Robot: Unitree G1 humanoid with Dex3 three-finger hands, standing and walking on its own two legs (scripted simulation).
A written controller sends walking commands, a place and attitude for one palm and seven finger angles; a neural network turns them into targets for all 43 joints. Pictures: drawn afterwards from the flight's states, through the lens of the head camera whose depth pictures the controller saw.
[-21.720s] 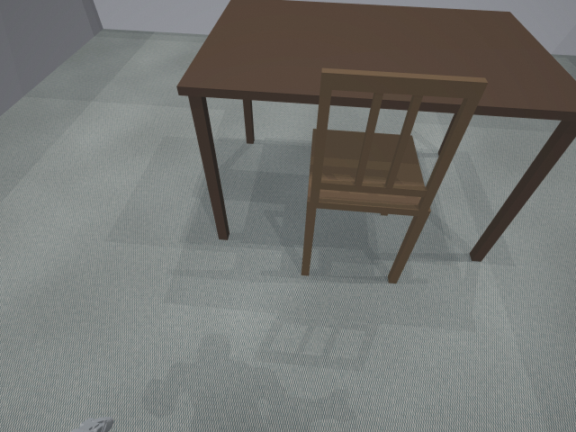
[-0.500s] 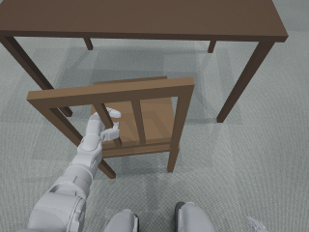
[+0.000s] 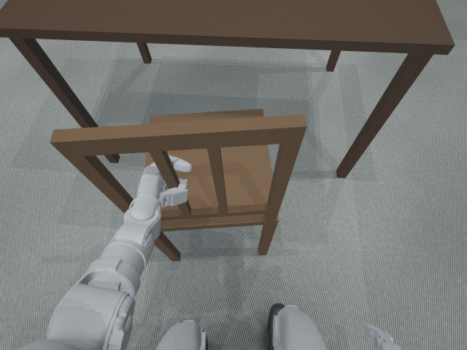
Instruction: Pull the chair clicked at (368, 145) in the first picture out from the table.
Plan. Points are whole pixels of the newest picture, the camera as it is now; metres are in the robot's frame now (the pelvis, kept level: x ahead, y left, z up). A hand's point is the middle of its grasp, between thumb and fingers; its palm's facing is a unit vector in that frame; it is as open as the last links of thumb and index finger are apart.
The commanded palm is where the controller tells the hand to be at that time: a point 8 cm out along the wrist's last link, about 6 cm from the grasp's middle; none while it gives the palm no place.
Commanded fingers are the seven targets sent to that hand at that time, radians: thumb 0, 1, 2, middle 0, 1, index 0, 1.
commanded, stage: step backward, pulling the chair out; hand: left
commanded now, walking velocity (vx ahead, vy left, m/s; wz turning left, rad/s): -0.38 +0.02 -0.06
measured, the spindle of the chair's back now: (174, 186) +0.41 +0.15 -0.08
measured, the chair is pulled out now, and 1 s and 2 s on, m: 0.27 0.31 0.34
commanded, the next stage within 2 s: none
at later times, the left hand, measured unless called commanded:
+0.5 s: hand (181, 205) +0.35 +0.12 -0.05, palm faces +0.05 -0.98 -0.20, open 5.4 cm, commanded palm +0.36 +0.17 -0.05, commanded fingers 0.00 0.90 0.90 -0.50 -1.45 -0.50 -1.45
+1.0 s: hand (179, 207) +0.35 +0.12 -0.05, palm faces +0.02 -0.98 -0.20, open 5.5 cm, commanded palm +0.36 +0.17 -0.05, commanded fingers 0.00 0.90 0.90 -0.50 -1.45 -0.50 -1.45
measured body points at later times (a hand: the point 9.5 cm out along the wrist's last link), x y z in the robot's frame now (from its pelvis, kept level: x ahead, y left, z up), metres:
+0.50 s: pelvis -0.03 -0.01 +0.00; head +0.06 -0.03 +0.44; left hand +0.35 +0.17 -0.04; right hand +0.03 -0.28 -0.15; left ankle -0.01 +0.15 -0.72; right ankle +0.09 -0.13 -0.72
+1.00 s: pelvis -0.03 +0.01 +0.00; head +0.05 -0.02 +0.44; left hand +0.34 +0.18 -0.04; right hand +0.05 -0.27 -0.14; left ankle -0.01 +0.15 -0.72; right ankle +0.09 -0.13 -0.72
